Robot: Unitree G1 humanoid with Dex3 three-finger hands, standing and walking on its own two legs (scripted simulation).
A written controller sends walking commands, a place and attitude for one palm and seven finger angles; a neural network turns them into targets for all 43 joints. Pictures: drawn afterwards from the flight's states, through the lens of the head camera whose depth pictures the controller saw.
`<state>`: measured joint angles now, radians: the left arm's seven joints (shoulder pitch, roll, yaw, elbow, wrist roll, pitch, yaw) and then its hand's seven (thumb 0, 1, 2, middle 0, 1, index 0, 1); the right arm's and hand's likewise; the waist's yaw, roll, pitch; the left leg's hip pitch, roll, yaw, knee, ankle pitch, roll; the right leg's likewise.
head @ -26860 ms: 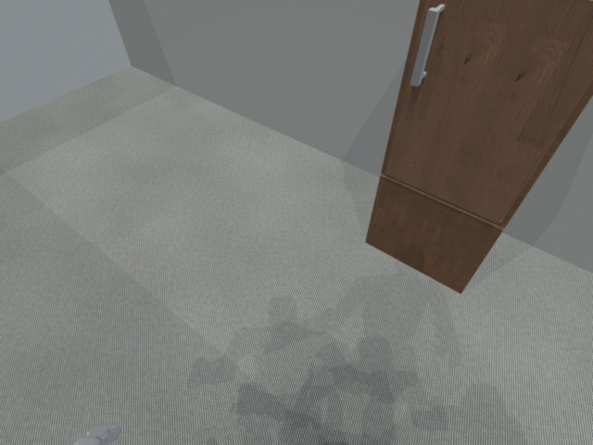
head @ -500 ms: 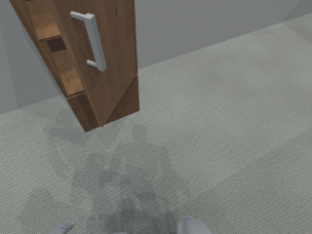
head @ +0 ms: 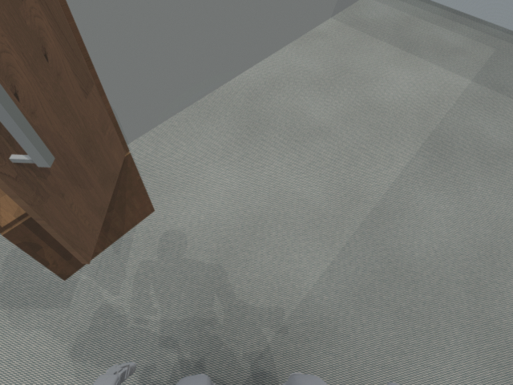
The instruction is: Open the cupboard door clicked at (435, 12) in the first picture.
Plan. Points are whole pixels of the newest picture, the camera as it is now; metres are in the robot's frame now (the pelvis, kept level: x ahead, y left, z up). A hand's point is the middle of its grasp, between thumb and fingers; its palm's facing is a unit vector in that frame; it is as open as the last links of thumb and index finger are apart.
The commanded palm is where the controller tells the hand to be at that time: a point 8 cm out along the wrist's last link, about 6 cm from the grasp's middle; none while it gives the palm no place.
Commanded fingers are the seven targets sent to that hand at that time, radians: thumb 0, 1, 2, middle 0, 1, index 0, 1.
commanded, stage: walk to a spot facing it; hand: left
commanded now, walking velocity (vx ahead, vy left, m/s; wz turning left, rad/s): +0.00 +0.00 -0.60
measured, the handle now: (2, 124) +0.44 +0.41 +0.12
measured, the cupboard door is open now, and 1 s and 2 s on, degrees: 41 41 41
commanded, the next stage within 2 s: turn to face it in 1.84 s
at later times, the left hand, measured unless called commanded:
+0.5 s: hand (179, 356) +0.17 +0.14 -0.15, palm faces -0.27 -0.94 -0.22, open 7.4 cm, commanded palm none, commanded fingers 0.00 0.90 0.90 -0.20 -0.30 -0.20 -0.30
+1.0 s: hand (280, 194) +0.52 -0.04 -0.13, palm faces -0.60 -0.77 -0.21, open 7.4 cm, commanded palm none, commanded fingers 0.00 0.90 0.90 -0.20 -0.30 -0.20 -0.30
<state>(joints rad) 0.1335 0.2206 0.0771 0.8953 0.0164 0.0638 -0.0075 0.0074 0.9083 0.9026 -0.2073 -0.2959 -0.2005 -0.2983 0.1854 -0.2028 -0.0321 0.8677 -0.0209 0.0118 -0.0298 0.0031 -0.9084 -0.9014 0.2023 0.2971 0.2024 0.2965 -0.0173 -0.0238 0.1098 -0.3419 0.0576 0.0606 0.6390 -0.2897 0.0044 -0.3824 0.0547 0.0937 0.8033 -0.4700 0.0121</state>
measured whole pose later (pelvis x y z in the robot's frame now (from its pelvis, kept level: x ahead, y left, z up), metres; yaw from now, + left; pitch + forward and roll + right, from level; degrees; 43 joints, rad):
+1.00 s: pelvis +0.29 -0.11 +0.01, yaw -34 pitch +2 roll +1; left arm 0.04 0.21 0.08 0.92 0.04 0.01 -0.05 0.01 0.92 0.90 -0.20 -0.29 -0.19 -0.30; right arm 0.43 -0.17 -0.03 1.03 -0.04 -0.04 0.00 0.00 -0.91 -0.90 0.20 0.30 0.20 0.30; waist -0.07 0.01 0.09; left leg -0.05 0.10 0.30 0.37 -0.33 -0.04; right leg -0.54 -0.09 -0.09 0.72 -0.21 -0.01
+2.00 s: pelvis +0.65 -0.43 +0.00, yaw -49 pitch +1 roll +1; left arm 0.09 0.20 0.07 1.00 0.03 -0.02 -0.03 0.01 0.92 0.90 -0.20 -0.29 -0.19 -0.30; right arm 0.49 -0.14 -0.02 1.12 -0.03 -0.04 -0.01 0.00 -0.91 -0.90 0.20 0.30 0.20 0.30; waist -0.07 0.01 0.09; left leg 0.02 0.10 0.30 0.45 -0.44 -0.04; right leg -0.45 -0.05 -0.14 0.60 -0.15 -0.06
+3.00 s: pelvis +0.74 -0.61 +0.01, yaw -16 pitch +1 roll +3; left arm 0.21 0.17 0.04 0.90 0.02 0.00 0.03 0.01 0.91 0.90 -0.21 -0.30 -0.20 -0.30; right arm 0.12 -0.26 -0.09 0.94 -0.01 0.09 0.03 0.01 -0.91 -0.90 0.20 0.30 0.20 0.30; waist -0.03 0.02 0.11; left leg -0.54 0.00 0.01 1.13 -0.42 -0.06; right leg -0.21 -0.10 -0.15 0.54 -0.34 -0.02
